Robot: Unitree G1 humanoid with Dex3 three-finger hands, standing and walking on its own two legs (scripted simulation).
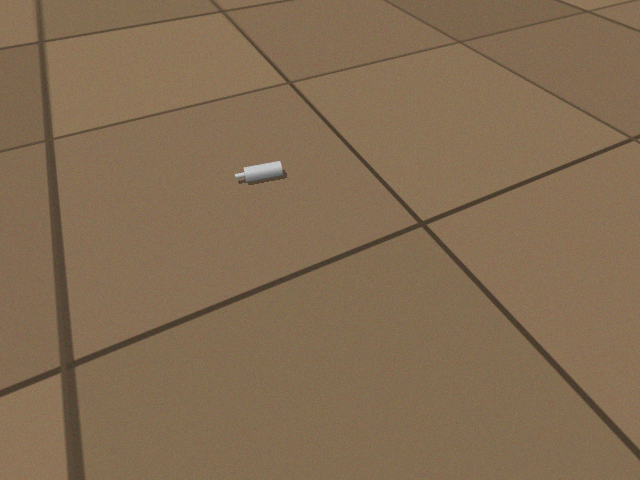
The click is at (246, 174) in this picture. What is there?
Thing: lying bottle
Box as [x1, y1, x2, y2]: [235, 161, 282, 181]
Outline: 281,165 279,161 243,167 244,171 235,174 235,177 244,177 246,181 281,175
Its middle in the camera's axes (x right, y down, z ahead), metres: -0.29 -0.31 +1.90
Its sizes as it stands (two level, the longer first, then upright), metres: 0.227 0.073 0.073
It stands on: the floor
